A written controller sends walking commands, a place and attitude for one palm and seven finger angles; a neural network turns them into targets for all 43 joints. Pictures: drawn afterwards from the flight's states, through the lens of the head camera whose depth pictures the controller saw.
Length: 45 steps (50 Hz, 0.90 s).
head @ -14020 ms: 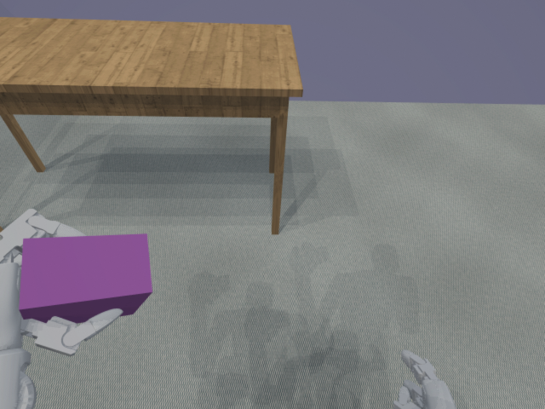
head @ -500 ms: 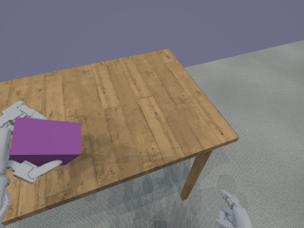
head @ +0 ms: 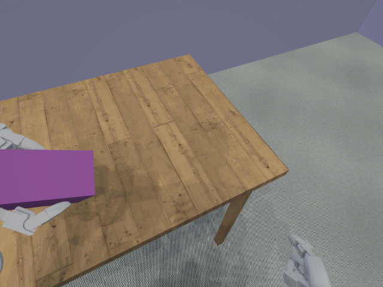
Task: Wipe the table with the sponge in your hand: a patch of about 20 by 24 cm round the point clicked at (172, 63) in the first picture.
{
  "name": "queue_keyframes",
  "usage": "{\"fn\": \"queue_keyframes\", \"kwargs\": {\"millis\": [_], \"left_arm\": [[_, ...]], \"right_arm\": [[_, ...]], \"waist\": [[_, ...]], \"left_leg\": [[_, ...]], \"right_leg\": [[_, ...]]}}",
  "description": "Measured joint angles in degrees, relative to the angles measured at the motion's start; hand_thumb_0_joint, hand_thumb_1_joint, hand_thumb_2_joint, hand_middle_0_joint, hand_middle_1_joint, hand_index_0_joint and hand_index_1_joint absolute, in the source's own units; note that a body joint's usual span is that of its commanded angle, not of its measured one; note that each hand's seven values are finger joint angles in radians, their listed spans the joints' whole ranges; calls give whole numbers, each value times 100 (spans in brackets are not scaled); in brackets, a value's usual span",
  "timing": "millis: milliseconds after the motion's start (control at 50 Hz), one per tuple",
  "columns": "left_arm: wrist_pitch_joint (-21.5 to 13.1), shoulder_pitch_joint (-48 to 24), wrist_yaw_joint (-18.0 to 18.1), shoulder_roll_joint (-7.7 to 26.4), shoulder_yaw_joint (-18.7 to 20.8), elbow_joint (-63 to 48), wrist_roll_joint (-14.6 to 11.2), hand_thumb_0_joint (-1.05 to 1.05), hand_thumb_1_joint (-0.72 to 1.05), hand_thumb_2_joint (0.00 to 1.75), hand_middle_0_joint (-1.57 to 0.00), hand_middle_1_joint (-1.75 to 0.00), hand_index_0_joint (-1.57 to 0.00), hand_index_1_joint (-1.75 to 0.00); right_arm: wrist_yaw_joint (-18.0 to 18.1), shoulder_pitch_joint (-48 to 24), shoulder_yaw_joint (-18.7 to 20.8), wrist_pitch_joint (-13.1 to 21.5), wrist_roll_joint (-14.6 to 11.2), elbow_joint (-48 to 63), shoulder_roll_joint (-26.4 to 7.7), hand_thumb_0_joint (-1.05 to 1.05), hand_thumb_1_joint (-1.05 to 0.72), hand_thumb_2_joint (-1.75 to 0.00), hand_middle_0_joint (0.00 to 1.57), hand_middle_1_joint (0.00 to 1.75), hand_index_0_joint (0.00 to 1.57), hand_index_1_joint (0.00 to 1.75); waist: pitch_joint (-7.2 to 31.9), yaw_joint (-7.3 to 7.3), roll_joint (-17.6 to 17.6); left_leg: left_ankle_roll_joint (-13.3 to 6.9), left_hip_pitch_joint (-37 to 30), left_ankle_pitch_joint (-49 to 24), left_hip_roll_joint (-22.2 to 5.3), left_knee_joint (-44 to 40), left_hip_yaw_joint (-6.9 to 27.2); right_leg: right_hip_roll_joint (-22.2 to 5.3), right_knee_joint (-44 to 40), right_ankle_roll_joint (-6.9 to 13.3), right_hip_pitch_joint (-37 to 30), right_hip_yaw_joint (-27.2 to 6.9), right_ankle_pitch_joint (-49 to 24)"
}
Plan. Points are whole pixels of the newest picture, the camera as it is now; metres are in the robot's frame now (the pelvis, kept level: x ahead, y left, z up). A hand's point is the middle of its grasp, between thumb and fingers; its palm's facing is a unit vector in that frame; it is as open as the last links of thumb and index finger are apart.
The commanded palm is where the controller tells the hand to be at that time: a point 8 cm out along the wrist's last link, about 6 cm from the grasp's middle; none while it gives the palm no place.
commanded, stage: come to a stop and stand still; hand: left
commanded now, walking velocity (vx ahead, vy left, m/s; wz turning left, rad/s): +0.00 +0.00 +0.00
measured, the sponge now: (58, 180) +0.24 +0.23 +0.15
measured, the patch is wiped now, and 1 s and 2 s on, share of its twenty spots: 0.00 0.00 0.00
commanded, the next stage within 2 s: look again from close up in 0.78 s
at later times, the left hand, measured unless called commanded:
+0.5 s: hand out of the picture +0.21 +0.31 +0.16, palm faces +0.38 -0.84 -0.39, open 10.4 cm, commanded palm +0.15 +0.34 +0.18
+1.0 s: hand (2, 207) +0.19 +0.29 +0.15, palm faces +0.37 -0.83 -0.41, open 10.4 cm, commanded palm +0.14 +0.32 +0.18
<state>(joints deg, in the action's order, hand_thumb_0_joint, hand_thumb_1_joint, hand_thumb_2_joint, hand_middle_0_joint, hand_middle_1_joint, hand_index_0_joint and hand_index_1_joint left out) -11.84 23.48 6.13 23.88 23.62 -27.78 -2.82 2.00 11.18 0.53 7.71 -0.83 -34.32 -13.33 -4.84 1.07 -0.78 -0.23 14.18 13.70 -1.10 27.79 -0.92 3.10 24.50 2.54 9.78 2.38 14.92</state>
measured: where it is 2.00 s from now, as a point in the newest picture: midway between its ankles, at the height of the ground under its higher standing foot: outside the picture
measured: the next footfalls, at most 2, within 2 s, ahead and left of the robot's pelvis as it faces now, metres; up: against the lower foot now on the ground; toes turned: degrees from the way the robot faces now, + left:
none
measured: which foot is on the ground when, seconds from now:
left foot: down 0.00-1.00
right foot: down 0.00-1.00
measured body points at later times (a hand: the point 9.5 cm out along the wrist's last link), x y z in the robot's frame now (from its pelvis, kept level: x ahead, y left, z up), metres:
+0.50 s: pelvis -0.01 +0.05 +0.00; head +0.02 +0.08 +0.45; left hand +0.18 +0.35 +0.18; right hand +0.19 -0.15 -0.06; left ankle +0.01 +0.12 -0.74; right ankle -0.02 -0.09 -0.74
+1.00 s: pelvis -0.02 +0.04 +0.00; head +0.00 +0.04 +0.45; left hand +0.17 +0.33 +0.17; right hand +0.16 -0.19 -0.07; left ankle +0.01 +0.12 -0.74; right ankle -0.02 -0.09 -0.74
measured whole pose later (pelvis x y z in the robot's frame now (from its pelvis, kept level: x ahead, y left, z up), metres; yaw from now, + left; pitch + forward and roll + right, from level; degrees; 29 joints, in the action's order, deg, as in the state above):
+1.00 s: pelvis -0.02 +0.04 +0.00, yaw +1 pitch +0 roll -1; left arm -11.9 25.9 5.2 21.0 19.4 -23.6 -1.7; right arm 2.1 12.5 -0.8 7.5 -0.6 -34.5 -12.0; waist -1.8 0.9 0.4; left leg -3.0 13.8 10.3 1.6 24.3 -0.8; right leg 0.5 20.3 -0.1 8.6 2.7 11.4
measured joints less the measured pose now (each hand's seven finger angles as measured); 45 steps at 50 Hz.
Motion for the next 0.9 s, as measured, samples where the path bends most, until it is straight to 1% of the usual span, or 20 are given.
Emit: {"fn": "queue_keyframes", "kwargs": {"millis": [100, 180, 280, 340, 400, 500, 620, 760, 840, 900], "left_arm": [[7, 94, -59, -172, -237, 60, 41, -2, -53, 101, -68, -136, -71, -135], [129, 167, -123, -236, -419, 197, 67, -2, -53, 101, -68, -136, -71, -135], [209, 110, -116, -183, -413, 56, 67, -2, -53, 101, -68, -136, -71, -135], [159, 30, -83, -156, -369, -91, 70, -2, -53, 101, -68, -136, -71, -135], [89, -32, -65, -141, -335, -163, 78, -2, -53, 101, -68, -136, -71, -135], [35, 18, -70, -150, -315, -3, 88, -2, -53, 101, -68, -136, -71, -135], [52, 134, -86, -203, -382, 210, 136, -2, -53, 101, -68, -136, -71, -135], [-38, 173, -93, -184, -395, 91, 177, -2, -53, 101, -68, -136, -71, -135], [-112, 217, -90, -161, -353, 93, 164, -2, -53, 101, -68, -136, -71, -135], [-104, 252, -93, -177, -342, 185, 141, -2, -53, 101, -68, -136, -71, -135]], "right_arm": [[-55, -187, -84, -44, 6, 81, 129, 2, -90, -90, 20, 29, 20, 30], [-41, -258, -182, -88, 28, 172, 255, 2, -90, -90, 20, 29, 20, 30], [-21, -270, -268, -70, 50, 235, 347, 1, -90, -90, 20, 30, 20, 30], [-32, -260, -280, -42, 66, 231, 347, 1, -90, -90, 20, 30, 20, 30], [-45, -230, -271, -31, 76, 219, 330, 1, -90, -90, 20, 30, 20, 30], [-45, -132, -259, -77, 75, 186, 311, 1, -90, -90, 20, 30, 20, 30], [-15, 38, -244, -89, 75, 124, 284, 1, -90, -90, 20, 30, 20, 30], [-3, 185, -204, -12, 73, 35, 255, 2, -90, -90, 20, 30, 20, 30], [-7, 197, -177, 13, 61, 1, 225, 2, -90, -90, 20, 30, 20, 30], [-5, 186, -156, 8, 42, -13, 196, 2, -90, -90, 20, 30, 20, 30]], "waist": [[156, 22, 14], [194, 44, -54], [114, 119, -178], [79, 163, -200], [77, 175, -175], [132, 122, -102], [121, 63, -71], [74, 26, -57], [130, 0, 5], [204, -15, 64]], "left_leg": [[-123, -51, 21, 121, -65, -60], [-202, -74, -12, 210, -137, -55], [-276, -73, -61, 282, -164, -17], [-319, -61, -91, 319, -169, -13], [-361, -52, -135, 360, -196, -25], [-418, -56, -239, 417, -308, -71], [-437, -76, -371, 467, -458, -109], [-403, -63, -428, 450, -471, -57], [-365, -60, -412, 404, -442, -31], [-335, -54, -384, 354, -403, -13]], "right_leg": [[-123, -43, -124, -40, -53, 24], [-209, -116, -196, -79, -43, 1], [-276, -217, -265, -134, 2, -69], [-312, -257, -306, -145, 10, -115], [-354, -288, -352, -139, 3, -164], [-414, -355, -405, -115, -37, -257], [-466, -351, -406, -58, -72, -314], [-447, -333, -388, -47, -20, -337], [-400, -346, -361, -65, 3, -339], [-348, -380, -324, -91, 18, -346]]}}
